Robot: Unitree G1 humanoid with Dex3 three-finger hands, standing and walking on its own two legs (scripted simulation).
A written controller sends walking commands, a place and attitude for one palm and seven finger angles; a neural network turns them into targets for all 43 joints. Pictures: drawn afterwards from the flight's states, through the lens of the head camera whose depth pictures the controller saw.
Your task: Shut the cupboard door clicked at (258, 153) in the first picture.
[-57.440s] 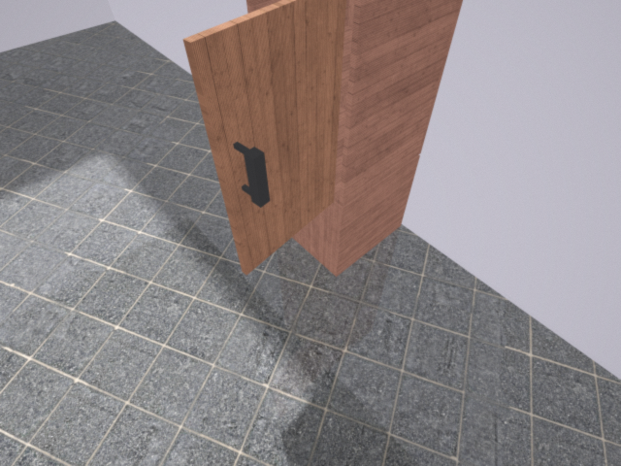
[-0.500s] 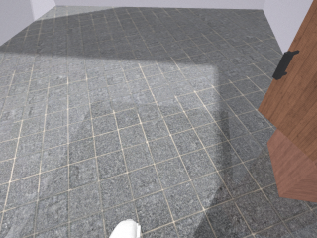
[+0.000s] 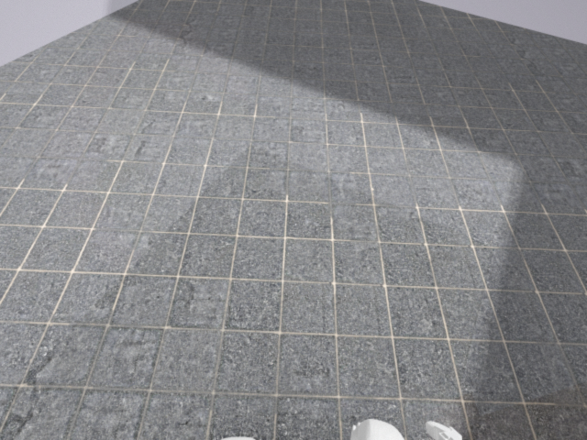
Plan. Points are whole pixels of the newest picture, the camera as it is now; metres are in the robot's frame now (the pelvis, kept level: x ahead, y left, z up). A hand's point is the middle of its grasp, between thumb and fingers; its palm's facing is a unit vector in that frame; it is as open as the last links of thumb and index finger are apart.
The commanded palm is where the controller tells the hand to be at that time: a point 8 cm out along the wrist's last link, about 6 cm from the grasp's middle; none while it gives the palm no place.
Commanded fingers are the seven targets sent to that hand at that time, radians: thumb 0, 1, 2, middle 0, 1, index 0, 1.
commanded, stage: walk to a spot facing it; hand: left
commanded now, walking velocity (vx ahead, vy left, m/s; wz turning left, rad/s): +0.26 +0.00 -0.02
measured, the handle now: out of the picture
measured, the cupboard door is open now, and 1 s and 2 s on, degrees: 33 33 33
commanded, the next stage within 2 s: turn to face it in 0.02 s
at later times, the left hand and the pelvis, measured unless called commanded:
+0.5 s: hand (235, 355) +0.26 +0.13 -0.17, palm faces -0.13 -0.97 -0.22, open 7.3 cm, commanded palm none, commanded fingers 0.00 0.90 0.90 -0.20 -0.30 -0.20 -0.30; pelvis +0.17 -0.05 +0.00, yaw -9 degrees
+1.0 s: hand (212, 283) +0.39 +0.20 -0.16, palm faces -0.34 -0.92 -0.21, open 7.3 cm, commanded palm none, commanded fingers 0.00 0.90 0.90 -0.20 -0.30 -0.20 -0.30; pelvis +0.23 +0.02 +0.01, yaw -26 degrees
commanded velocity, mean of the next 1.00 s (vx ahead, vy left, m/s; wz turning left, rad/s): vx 0.02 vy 0.00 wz -0.55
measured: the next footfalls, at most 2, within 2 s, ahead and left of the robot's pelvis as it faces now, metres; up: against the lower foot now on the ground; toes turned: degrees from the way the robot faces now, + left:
right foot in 0.34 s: +0.25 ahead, -0.13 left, +0.00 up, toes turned -8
left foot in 0.82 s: +0.29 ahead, +0.10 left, +0.00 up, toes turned -19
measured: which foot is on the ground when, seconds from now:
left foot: down 0.00-0.36, up 0.38-0.80, down 0.82-1.00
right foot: up 0.00-0.32, down 0.34-0.82, up 0.84-1.00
